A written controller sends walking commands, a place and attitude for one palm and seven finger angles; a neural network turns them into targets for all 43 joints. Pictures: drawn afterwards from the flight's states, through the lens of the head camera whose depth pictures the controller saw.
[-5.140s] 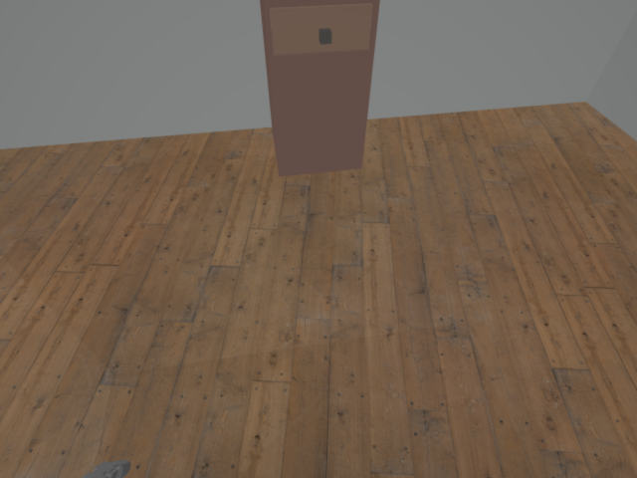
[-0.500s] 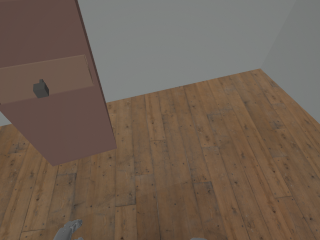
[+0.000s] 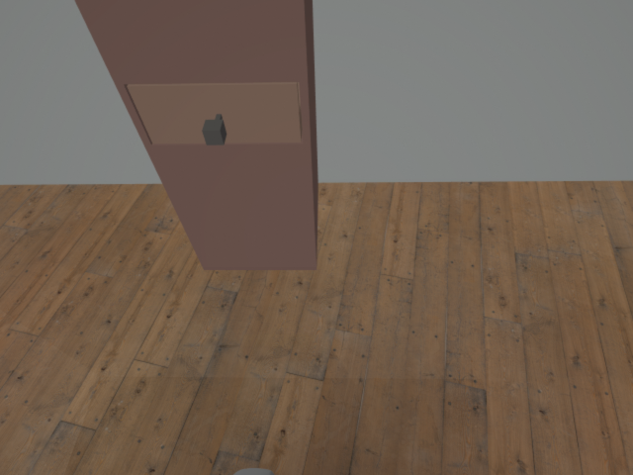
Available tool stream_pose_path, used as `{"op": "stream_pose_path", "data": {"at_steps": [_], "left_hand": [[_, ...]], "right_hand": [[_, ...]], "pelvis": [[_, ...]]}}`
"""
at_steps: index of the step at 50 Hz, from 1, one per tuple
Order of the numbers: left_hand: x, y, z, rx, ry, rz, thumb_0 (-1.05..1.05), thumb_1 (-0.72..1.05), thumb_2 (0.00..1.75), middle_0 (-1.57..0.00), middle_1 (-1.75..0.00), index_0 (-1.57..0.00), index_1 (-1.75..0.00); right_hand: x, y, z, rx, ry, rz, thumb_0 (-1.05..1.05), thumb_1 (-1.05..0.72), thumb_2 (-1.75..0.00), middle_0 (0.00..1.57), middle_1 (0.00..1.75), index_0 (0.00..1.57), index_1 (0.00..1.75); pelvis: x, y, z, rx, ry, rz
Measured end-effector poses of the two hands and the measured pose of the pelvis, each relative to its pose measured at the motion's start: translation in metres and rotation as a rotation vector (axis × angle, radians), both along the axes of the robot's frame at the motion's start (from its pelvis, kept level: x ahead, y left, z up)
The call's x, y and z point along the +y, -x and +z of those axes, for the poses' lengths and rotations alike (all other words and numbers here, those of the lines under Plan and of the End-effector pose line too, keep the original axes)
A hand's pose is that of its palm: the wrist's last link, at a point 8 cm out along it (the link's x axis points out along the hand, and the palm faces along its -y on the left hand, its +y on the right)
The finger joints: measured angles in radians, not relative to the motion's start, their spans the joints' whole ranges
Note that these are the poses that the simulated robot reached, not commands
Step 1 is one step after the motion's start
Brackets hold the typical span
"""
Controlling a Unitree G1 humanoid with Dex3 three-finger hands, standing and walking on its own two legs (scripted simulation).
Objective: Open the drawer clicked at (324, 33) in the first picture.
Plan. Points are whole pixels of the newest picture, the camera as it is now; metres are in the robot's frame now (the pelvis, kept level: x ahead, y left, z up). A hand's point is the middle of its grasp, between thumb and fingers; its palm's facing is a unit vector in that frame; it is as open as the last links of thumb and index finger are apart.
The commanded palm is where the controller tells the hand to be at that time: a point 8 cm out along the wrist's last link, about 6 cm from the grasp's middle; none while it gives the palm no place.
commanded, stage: take the last steps up to it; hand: left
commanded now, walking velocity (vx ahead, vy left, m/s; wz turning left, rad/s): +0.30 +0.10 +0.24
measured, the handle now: (216, 126) +0.82 +0.32 -0.08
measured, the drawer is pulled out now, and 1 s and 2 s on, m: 0.00 0.00 0.00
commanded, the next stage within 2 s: come to a stop and stand still in 1.12 s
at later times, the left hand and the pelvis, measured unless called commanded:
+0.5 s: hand out of the picture +0.12 +0.22 -0.16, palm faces +0.06 -0.98 -0.20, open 7.4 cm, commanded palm none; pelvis +0.06 +0.03 +0.00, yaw +4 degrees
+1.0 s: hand out of the picture +0.10 +0.22 -0.18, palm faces +0.22 -0.97 -0.14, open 7.4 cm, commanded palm none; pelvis +0.20 +0.07 -0.01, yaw +6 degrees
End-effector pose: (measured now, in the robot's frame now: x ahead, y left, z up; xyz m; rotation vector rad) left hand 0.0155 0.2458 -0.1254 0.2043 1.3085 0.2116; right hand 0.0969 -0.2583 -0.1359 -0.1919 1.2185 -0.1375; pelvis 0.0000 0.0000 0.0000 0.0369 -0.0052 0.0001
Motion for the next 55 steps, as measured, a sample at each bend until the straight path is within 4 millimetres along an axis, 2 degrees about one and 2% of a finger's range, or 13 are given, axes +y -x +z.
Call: {"op": "stream_pose_path", "data": {"at_steps": [4,6,8,11,17,24,27,29,33,39,48,52,55], "left_hand": [[0.027,0.04,-0.021,0.072,0.021,0.079,0.01,0.9,0.9,-0.21,-0.3,-0.21,-0.3],[0.037,0.053,-0.027,0.11,0.029,0.099,0.01,0.9,0.9,-0.21,-0.3,-0.21,-0.3],[0.044,0.057,-0.025,0.134,0.039,0.106,0.01,0.9,0.9,-0.2,-0.3,-0.2,-0.3],[0.049,0.048,-0.02,0.112,0.056,0.105,0.01,0.9,0.9,-0.2,-0.3,-0.2,-0.3],[0.048,0.004,-0.012,0.027,0.067,0.078,0.01,0.91,0.9,-0.2,-0.3,-0.2,-0.3],[0.026,-0.083,-0.008,-0.082,0.066,0.01,0.01,0.9,0.9,-0.2,-0.3,-0.2,-0.3],[0.014,-0.12,-0.009,-0.147,0.052,-0.013,0.01,0.9,0.9,-0.2,-0.3,-0.2,-0.3],[0.006,-0.134,-0.007,-0.189,0.049,-0.004,0.01,0.9,0.9,-0.2,-0.3,-0.2,-0.3],[0.001,-0.133,0.0,-0.187,0.037,0.063,0.0,0.92,0.9,-0.21,-0.3,-0.21,-0.3],[0.007,-0.109,0.002,-0.05,0.034,0.098,-0.01,0.94,0.9,-0.2,-0.3,-0.21,-0.3],[0.015,-0.077,-0.017,0.149,0.134,0.207,0.01,0.91,0.9,-0.2,-0.3,-0.2,-0.3],[0.033,-0.079,-0.036,0.236,0.175,0.228,0.01,0.91,0.9,-0.2,-0.3,-0.2,-0.3],[0.051,-0.104,-0.036,0.246,0.173,0.197,0.01,0.91,0.9,-0.2,-0.3,-0.2,-0.3]], "right_hand": [[0.029,-0.03,0.006,-0.082,0.032,0.081,0.0,-0.91,-0.9,0.19,0.3,0.19,0.29],[0.044,-0.036,0.013,-0.108,0.034,0.109,0.0,-0.91,-0.9,0.19,0.3,0.19,0.29],[0.055,-0.035,0.019,-0.123,0.034,0.114,0.0,-0.91,-0.9,0.2,0.3,0.2,0.29],[0.068,-0.025,0.021,-0.103,0.024,0.109,0.0,-0.91,-0.9,0.2,0.3,0.2,0.3],[0.07,0.014,0.011,0.009,0.013,0.049,-0.01,-0.93,-0.9,0.2,0.3,0.2,0.3],[0.059,0.07,-0.01,0.223,-0.02,-0.035,0.0,-0.92,-0.9,0.2,0.3,0.2,0.3],[0.053,0.084,-0.023,0.309,-0.044,-0.06,0.0,-0.92,-0.9,0.2,0.3,0.2,0.3],[0.051,0.083,-0.027,0.349,-0.058,-0.056,0.0,-0.92,-0.9,0.2,0.3,0.2,0.29],[0.047,0.048,-0.021,0.33,-0.072,-0.04,0.01,-0.91,-0.9,0.2,0.3,0.2,0.29],[0.055,-0.039,-0.012,0.177,-0.084,-0.008,0.0,-0.91,-0.9,0.19,0.3,0.19,0.29],[0.089,-0.172,0.002,0.021,-0.028,0.105,0.01,-0.93,-0.9,0.19,0.3,0.19,0.29],[0.116,-0.223,0.001,-0.066,0.011,0.137,0.01,-0.93,-0.9,0.19,0.3,0.19,0.29],[0.134,-0.235,0.005,-0.087,0.01,0.118,0.0,-0.92,-0.9,0.19,0.3,0.19,0.29]], "pelvis": [[0.02,0.003,-0.011,0.003,0.03,0.028],[0.026,0.004,-0.01,-0.007,0.027,0.019],[0.032,0.002,-0.006,-0.011,0.039,0.023],[0.038,-0.004,0.001,-0.013,0.05,0.04],[0.045,-0.022,0.005,-0.015,0.041,0.064],[0.035,-0.055,-0.001,-0.02,0.016,0.07],[0.024,-0.074,-0.011,-0.028,0.015,0.074],[0.02,-0.083,-0.013,-0.04,0.025,0.093],[0.015,-0.102,-0.004,-0.044,0.025,0.102],[0.02,-0.132,0.006,-0.03,0.029,0.103],[0.06,-0.184,0.001,-0.023,0.053,0.108],[0.087,-0.21,-0.013,-0.024,0.058,0.099],[0.099,-0.224,-0.01,-0.03,0.05,0.076]]}}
